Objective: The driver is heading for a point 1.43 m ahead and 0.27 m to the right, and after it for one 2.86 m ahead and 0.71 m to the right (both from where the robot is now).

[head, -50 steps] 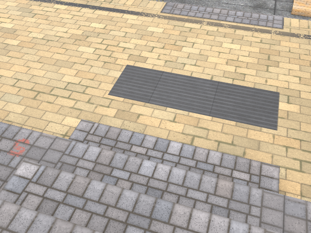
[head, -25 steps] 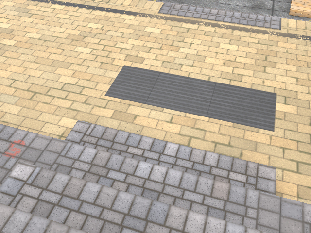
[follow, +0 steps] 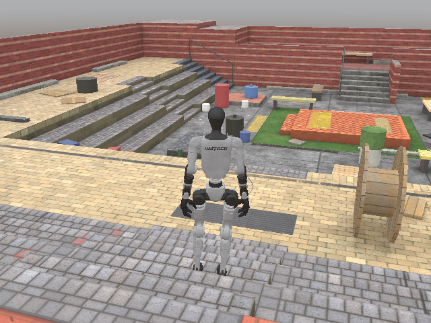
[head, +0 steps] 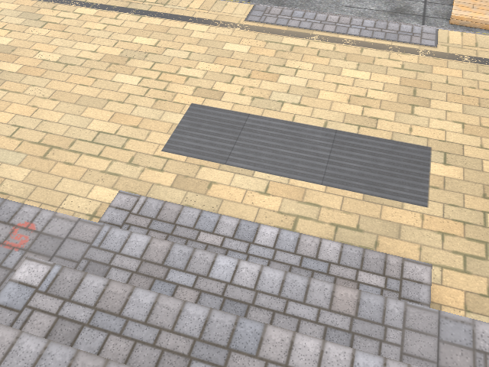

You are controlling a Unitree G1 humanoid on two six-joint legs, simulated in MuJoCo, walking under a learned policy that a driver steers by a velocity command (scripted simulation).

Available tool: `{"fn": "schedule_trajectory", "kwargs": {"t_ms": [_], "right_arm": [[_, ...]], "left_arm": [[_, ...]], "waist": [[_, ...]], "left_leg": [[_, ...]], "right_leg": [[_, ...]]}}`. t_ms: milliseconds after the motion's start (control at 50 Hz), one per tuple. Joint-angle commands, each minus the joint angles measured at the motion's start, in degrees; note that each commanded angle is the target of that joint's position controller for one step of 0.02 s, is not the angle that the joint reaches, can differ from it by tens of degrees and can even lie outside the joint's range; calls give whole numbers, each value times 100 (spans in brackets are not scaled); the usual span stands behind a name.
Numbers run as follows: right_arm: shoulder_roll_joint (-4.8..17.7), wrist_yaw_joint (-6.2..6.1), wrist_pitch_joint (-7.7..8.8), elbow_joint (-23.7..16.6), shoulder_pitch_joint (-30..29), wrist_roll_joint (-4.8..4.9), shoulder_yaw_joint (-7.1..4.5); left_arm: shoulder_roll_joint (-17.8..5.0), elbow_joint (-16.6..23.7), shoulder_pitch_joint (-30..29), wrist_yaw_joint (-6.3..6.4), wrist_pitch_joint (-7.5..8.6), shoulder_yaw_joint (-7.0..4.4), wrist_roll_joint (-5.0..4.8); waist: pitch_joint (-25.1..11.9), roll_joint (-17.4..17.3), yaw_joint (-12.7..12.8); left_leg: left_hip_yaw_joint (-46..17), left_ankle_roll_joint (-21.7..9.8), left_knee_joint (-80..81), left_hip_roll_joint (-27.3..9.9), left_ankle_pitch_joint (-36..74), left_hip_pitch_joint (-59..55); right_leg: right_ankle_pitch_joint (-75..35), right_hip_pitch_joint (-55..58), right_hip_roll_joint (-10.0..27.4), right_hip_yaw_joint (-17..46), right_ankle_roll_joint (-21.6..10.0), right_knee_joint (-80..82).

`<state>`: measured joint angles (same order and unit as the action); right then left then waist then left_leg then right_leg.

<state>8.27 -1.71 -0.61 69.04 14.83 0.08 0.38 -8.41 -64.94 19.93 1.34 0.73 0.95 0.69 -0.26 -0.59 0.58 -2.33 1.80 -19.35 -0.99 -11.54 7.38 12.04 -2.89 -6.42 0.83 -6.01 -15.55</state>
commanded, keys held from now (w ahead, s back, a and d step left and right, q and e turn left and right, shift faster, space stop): w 0.42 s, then no key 0.20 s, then e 0.36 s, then w+e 0.02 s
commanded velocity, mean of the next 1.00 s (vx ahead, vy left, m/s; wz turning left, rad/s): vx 0.22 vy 0.00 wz -0.12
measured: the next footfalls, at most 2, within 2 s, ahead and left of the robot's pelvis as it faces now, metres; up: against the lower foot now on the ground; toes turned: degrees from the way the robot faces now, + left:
left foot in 0.44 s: +0.22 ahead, +0.20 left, -0.01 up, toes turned +5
right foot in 0.80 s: +0.44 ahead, +0.11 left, -0.15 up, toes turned -3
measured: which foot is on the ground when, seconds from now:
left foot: down 0.00-0.06, up 0.08-0.42, down 0.44-0.76, up 0.78-1.00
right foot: down 0.00-0.52, up 0.54-0.78, down 0.80-1.00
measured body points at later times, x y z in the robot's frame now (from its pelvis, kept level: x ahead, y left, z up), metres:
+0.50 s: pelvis +0.16 +0.10 -0.06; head +0.17 +0.13 +0.39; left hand +0.02 +0.33 -0.21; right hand +0.29 -0.16 -0.17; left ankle +0.20 +0.20 -0.74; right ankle -0.04 -0.05 -0.74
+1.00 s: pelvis +0.39 +0.15 -0.19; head +0.42 +0.15 +0.26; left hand +0.37 +0.40 -0.33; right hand +0.53 -0.08 -0.32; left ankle +0.49 +0.28 -0.83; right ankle +0.40 +0.11 -0.89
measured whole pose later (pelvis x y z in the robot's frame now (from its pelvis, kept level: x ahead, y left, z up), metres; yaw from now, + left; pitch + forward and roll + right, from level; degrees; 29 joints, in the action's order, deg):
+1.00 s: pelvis +0.39 +0.15 -0.19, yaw -6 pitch -1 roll -1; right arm 9.3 -3.3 -2.0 52.4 2.0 -2.3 -2.0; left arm -11.0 -58.2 23.2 0.7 3.2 -0.5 1.6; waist 5.2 -2.3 2.7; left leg -4.7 0.2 -67.1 -0.8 -13.0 39.0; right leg 19.6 -19.3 -9.9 -1.8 -7.7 -40.7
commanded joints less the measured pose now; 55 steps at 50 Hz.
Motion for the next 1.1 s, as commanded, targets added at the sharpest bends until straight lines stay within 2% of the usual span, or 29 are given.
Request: {"fn": "schedule_trajectory", "kwargs": {"t_ms": [20,100,180,380,400,460,480,500,520,540,560,600,620,640,680,740,760,780,800,820,840,860,880,900,920,940,980,1040,1100], "right_arm": [[432,-10,4,-118,176,-42,-71],[498,21,2,-444,-199,-163,-154],[529,91,124,-765,-656,-195,-204],[857,250,181,-911,-456,-303,-459],[837,216,250,-1098,-850,-252,-470],[983,168,512,-1440,-1594,-163,-494],[1205,158,720,-1437,-1659,-124,-569],[1148,232,906,-1240,-925,-57,-581],[1327,326,968,-741,814,24,-636],[1423,348,827,-538,1693,16,-665],[1440,206,677,-533,1614,-96,-661],[1035,-15,552,-713,901,-212,-551],[922,-88,578,-719,654,-274,-532],[799,-129,654,-699,572,-217,-497],[492,-155,903,-806,49,-65,-456],[575,-243,952,-804,-354,145,-419],[728,-288,866,-868,-1013,76,-447],[802,-251,754,-1093,-1885,24,-484],[827,-160,606,-1311,-2457,-38,-504],[653,-91,406,-1576,-1617,-62,-477],[368,-124,320,-1652,17,-111,-369],[585,-165,139,-1444,192,-330,-352],[787,-195,-2,-1331,115,-493,-417],[690,-153,-84,-1396,302,-505,-409],[717,-180,-115,-1596,205,-394,-385],[835,-232,-196,-1618,-88,-279,-391],[740,-196,-264,-1558,78,-152,-374],[770,-46,-211,-1914,-654,-291,-382],[798,51,-48,-2298,-1403,-291,-384]], "left_arm": [[-617,71,410,-2,1,-119,8],[-893,77,824,-47,-70,-332,63],[-957,98,1172,-22,68,-463,138],[-1057,288,1062,-60,305,-517,214],[-1082,141,1262,-36,406,-512,243],[-935,5,1599,-41,458,-455,339],[-426,-195,2457,-114,404,-332,302],[-336,-220,2508,-117,312,-262,324],[-330,69,1607,-140,277,-196,265],[-671,447,512,-95,377,-205,204],[-907,551,-11,-60,480,-282,90],[-696,397,-71,-153,560,-224,98],[-634,241,147,-184,534,-221,239],[-552,169,226,-173,476,-199,299],[-444,205,130,-83,522,-216,208],[-36,216,514,-203,519,-101,23],[-304,145,1626,-237,446,-153,84],[-603,-148,2874,-184,365,-259,135],[-1007,-292,3516,-135,262,-372,260],[-1413,24,2805,-103,209,-356,261],[-1488,234,1959,-6,237,-327,229],[-1175,636,1078,-49,270,-292,149],[-973,891,684,-111,352,-227,94],[-1221,1039,403,-81,392,-277,97],[-1467,1105,365,-8,451,-368,145],[-1181,975,498,-4,411,-302,132],[-1159,1113,337,-33,338,-314,91],[-1353,1327,299,-53,172,-447,49],[-1360,1490,481,-24,69,-542,169]], "waist": [[410,184,75],[1038,511,327],[1232,421,441],[880,512,43],[1054,747,170],[1149,526,714],[995,-362,1035],[538,-1126,684],[-252,-2064,-310],[-395,-1677,-1001],[-9,-1129,-1061],[559,-293,-683],[642,-425,-547],[710,-377,-402],[827,295,-4],[504,187,517],[-64,-237,1297],[-318,441,2178],[-278,791,2541],[249,1468,1494],[189,1768,195],[644,749,-129],[614,125,-231],[31,198,-402],[-146,679,-386],[-321,264,-303],[-640,67,-398],[-328,119,-161],[26,210,149]], "left_leg": [[-149,-303,18,-249,-25,429],[477,-511,-1150,133,-1280,1714],[362,-508,-2072,-191,-1304,2609],[569,-438,-3202,-120,-411,2185],[-282,-506,-2978,-568,631,3062],[6,-431,-1815,-502,886,4019],[122,-392,-1452,-253,645,3753],[-160,-421,-763,-302,2262,2260],[-1115,-575,131,-854,2503,-540],[-1740,-637,167,-1252,936,-1539],[-1740,-719,-155,-1382,1337,-1556],[-1130,-1063,-345,-1138,1331,-875],[-1002,-1211,-501,-1097,1354,-511],[-746,-1221,-449,-1013,1614,-30],[629,-780,-1351,-122,-222,1576],[1242,-666,-2507,162,-1272,3134],[1348,-743,-3424,381,-1429,3110],[1393,-702,-5404,682,-2663,3955],[1111,-656,-7320,863,-3082,4376],[675,-726,-8367,1159,-3058,4742],[-138,-747,-6971,683,-1877,5039],[-86,-519,-6283,206,-1171,4836],[-72,-341,-5980,137,-929,4355],[-179,-209,-5703,115,-897,3989],[-441,-43,-5062,-106,-744,3781],[-447,56,-5079,-158,-426,3190],[-104,-108,-5100,-35,564,2209],[167,-225,-5198,31,368,2428],[-27,-229,-4862,-63,-341,3399]], "right_leg": [[518,-134,1025,1009,187,548],[3085,-192,1627,1968,-604,885],[2106,106,2120,2261,-1003,951],[-959,-649,1874,1101,-801,-805],[-954,187,2068,1321,-661,-1046],[-823,1266,1768,1127,-592,-1959],[-588,1267,1219,858,-359,-2825],[-171,356,639,171,29,-4253],[1262,-1971,142,-496,430,-5819],[2586,-3344,480,34,351,-6203],[2146,-3907,671,291,344,-6141],[1458,-4063,1094,97,480,-5080],[1408,-3830,1178,24,536,-4896],[1243,-3482,1132,-154,597,-4651],[-1854,-2021,606,-812,650,-2481],[-4938,688,224,-897,876,-1246],[-5056,1569,638,-339,682,-774],[-5457,2711,827,-281,392,-883],[-4451,2804,1182,161,13,-1271],[-5646,1880,1560,599,77,-1468],[-5678,1335,2376,2209,-291,-1283],[-4692,482,2368,2144,-664,-1029],[-4871,-26,2107,2027,-781,-1107],[-5609,-271,2450,2626,-1169,-1134],[-5882,-668,2931,3293,-1581,-1158],[-6318,-1026,2705,3026,-1498,-1295],[-5357,-1703,2012,2239,-1027,-1585],[-2591,-1963,1414,2256,-980,-1446],[-1031,-1069,1489,2836,-1354,-1553]]}}
Keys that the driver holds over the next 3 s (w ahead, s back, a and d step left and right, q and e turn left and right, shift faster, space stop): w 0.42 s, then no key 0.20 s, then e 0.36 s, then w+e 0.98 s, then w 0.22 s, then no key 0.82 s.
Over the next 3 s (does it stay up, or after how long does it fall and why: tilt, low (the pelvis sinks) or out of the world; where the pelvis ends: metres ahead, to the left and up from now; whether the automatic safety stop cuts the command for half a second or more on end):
stays up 1.04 -0.02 -0.44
